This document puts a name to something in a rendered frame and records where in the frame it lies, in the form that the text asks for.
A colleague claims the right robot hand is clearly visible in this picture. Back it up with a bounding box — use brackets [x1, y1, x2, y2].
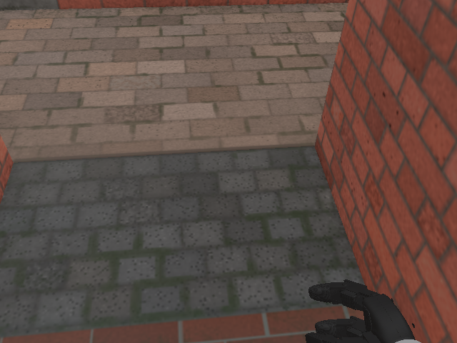
[305, 279, 415, 343]

